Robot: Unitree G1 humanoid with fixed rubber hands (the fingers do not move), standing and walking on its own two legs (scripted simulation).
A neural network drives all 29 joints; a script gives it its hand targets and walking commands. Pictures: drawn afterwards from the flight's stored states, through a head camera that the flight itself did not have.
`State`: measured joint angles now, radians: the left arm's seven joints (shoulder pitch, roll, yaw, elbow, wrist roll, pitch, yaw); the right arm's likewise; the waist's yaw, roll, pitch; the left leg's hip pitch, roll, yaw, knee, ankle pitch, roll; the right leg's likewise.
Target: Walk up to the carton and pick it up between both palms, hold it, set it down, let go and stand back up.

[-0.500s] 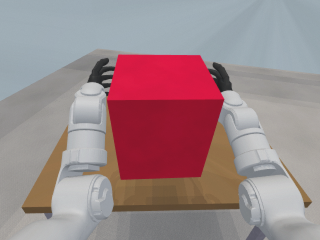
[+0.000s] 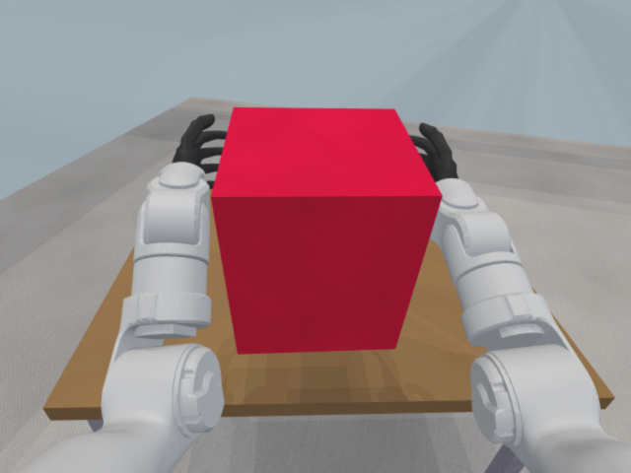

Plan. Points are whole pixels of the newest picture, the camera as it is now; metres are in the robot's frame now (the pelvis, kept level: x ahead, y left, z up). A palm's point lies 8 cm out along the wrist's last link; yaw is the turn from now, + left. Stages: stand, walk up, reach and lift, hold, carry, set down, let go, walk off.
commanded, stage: hold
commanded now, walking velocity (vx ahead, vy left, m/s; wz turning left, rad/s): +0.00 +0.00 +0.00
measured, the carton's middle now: (316, 231) +0.37 -0.01 +0.19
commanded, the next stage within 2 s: none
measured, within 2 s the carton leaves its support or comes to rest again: neither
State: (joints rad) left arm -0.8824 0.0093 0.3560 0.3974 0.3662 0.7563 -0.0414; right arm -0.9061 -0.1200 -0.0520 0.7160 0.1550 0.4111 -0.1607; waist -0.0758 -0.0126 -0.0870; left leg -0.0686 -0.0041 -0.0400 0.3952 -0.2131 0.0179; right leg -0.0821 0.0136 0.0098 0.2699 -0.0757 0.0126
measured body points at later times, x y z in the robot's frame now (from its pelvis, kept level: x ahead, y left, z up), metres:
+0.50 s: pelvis +0.00 +0.00 +0.00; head -0.08 +0.02 +0.44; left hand +0.39 +0.15 +0.27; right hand +0.39 -0.16 +0.26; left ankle +0.01 +0.11 -0.75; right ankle +0.05 -0.13 -0.75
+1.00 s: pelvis +0.00 +0.00 +0.00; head -0.08 +0.02 +0.44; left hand +0.39 +0.15 +0.27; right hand +0.39 -0.16 +0.26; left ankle +0.01 +0.11 -0.75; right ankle +0.05 -0.13 -0.75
